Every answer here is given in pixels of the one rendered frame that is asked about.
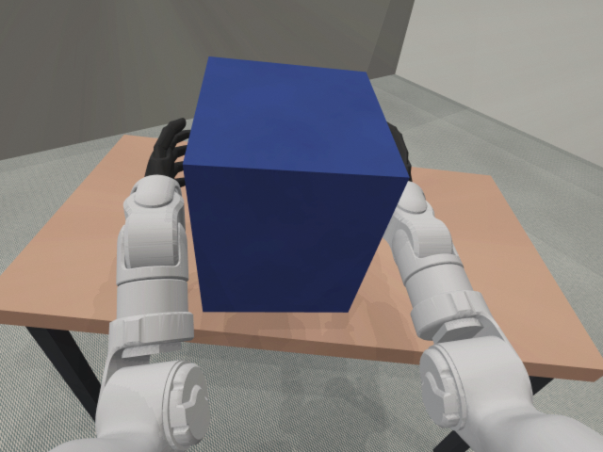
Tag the robot left forearm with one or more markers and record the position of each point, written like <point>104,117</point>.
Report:
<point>152,275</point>

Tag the robot right upper arm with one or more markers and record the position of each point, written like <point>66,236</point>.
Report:
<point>479,388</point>

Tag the table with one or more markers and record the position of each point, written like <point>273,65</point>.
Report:
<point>65,280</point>

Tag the carton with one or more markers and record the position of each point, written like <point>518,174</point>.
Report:
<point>292,176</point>

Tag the robot left upper arm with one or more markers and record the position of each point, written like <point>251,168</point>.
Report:
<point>155,407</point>

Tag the robot right forearm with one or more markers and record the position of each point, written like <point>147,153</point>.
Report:
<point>445,306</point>

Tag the left robot hand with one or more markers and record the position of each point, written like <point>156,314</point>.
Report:
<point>165,153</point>

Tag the right robot hand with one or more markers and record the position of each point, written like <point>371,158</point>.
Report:
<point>397,136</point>

